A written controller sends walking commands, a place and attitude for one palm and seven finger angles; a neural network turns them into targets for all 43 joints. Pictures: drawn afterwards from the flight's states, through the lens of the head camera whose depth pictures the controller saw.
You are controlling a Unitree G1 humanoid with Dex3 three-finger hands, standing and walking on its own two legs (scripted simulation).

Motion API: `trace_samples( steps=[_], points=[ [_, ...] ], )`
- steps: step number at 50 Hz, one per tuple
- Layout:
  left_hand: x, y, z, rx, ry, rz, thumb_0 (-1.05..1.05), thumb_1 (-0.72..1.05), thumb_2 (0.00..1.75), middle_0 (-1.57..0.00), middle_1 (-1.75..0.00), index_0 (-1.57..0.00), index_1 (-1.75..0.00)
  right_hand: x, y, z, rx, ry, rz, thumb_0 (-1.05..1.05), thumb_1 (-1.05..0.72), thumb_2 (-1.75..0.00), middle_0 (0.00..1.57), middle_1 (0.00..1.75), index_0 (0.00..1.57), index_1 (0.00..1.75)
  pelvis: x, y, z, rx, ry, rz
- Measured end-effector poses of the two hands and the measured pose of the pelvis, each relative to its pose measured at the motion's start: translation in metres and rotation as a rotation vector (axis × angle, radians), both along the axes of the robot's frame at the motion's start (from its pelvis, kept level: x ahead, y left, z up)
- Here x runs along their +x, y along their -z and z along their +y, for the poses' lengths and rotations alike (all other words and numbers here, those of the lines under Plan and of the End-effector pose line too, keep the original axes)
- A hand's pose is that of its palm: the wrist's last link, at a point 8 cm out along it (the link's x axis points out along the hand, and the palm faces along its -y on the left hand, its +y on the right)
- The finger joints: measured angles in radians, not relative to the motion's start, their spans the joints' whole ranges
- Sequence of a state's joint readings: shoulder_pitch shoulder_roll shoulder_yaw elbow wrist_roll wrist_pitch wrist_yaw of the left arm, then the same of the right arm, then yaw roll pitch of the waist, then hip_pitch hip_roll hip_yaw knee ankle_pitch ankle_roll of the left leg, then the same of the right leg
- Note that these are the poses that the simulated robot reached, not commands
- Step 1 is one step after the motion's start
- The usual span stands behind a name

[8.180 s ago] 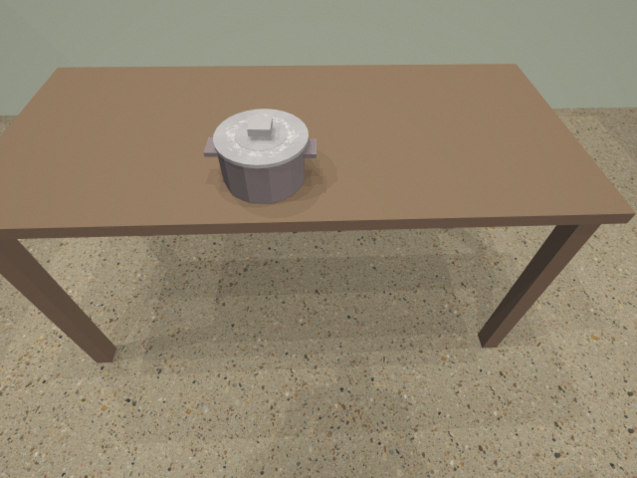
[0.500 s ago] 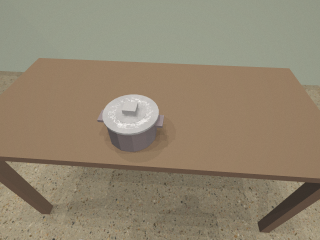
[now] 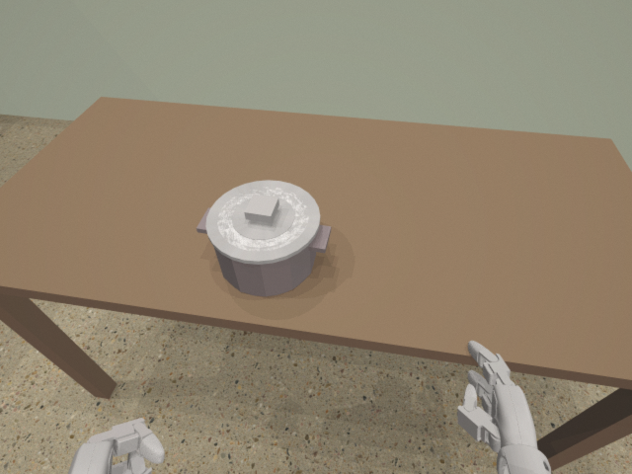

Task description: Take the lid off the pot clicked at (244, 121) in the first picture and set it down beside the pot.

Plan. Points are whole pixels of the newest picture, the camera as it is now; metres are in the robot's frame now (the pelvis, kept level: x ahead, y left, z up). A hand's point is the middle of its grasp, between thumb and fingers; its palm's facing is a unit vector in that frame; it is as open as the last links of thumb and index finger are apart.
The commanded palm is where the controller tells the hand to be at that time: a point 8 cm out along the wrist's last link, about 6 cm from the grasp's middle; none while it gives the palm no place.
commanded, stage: raise the hand higher, near the body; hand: left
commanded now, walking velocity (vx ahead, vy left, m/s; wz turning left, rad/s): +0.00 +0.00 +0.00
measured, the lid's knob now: (262, 208) +0.49 +0.15 +0.05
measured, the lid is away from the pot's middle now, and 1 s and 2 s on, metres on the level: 0.00 0.00 0.00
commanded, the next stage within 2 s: reach forward and open the fingers in 0.86 s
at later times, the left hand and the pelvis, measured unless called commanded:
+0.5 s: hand (114, 436) +0.14 +0.24 +0.03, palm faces +0.26 -0.89 -0.38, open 3.1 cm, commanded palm +0.10 +0.28 +0.06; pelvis +0.01 +0.01 +0.00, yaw -1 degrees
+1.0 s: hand (94, 379) +0.17 +0.24 +0.11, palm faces +0.28 -0.81 -0.52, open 3.1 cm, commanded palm +0.13 +0.28 +0.13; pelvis +0.00 +0.01 +0.01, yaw -2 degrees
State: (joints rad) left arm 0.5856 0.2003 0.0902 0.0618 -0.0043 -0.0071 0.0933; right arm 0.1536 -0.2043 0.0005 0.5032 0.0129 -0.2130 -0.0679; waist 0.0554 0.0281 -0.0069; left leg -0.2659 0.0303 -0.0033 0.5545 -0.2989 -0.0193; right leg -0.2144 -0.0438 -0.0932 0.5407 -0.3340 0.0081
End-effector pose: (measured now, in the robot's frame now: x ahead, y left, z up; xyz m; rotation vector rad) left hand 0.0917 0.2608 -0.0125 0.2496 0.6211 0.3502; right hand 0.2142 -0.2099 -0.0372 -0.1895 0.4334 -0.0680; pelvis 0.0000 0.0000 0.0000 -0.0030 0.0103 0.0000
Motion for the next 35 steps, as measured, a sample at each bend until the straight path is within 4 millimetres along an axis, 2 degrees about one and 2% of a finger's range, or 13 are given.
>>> trace_samples(
  steps=[4, 8, 15, 21, 35],
  points=[
    [0.013, -0.003, 0.001, 0.011, 0.021, -0.004, 0.01, 0.9, 0.9, -1.23, -1.43, -1.24, -1.44, 0.0, 0.0, -0.001, 0.005, 0.008, -0.003, 0.01, -0.9, -0.9, 0.2, 0.3, 0.22, 0.31, 0.005, 0.0, -0.002, 0.003, 0.01, 0.0],
    [0.023, -0.02, 0.005, 0.035, 0.028, -0.072, 0.02, 0.9, 0.9, -1.27, -1.47, -1.27, -1.47, 0.001, 0.0, -0.002, 0.008, 0.017, 0.003, 0.01, -0.9, -0.9, 0.2, 0.3, 0.24, 0.32, 0.011, -0.001, -0.001, 0.004, 0.017, -0.006],
    [0.018, -0.037, 0.013, 0.069, 0.049, -0.102, 0.01, 0.9, 0.9, -1.29, -1.49, -1.29, -1.49, 0.002, -0.001, -0.001, 0.009, 0.036, 0.009, 0.01, -0.9, -0.9, 0.2, 0.3, 0.25, 0.33, 0.012, -0.002, 0.003, -0.001, 0.02, -0.016],
    [0.016, -0.059, 0.019, 0.107, 0.063, -0.172, 0.01, 0.9, 0.9, -1.29, -1.49, -1.29, -1.5, 0.001, -0.001, 0.003, -0.004, 0.037, 0.009, 0.01, -0.9, -0.9, 0.2, 0.3, 0.22, 0.31, 0.009, -0.004, 0.01, -0.002, 0.017, -0.028],
    [0.033, -0.1, 0.022, 0.161, 0.119, -0.366, 0.01, 0.89, 0.9, -1.3, -1.49, -1.3, -1.5, -0.012, -0.001, 0.013, 0.005, 0.035, 0.022, 0.01, -0.9, -0.9, 0.2, 0.3, 0.17, 0.28, 0.002, -0.005, 0.016, -0.002, 0.026, -0.063]
  ],
)
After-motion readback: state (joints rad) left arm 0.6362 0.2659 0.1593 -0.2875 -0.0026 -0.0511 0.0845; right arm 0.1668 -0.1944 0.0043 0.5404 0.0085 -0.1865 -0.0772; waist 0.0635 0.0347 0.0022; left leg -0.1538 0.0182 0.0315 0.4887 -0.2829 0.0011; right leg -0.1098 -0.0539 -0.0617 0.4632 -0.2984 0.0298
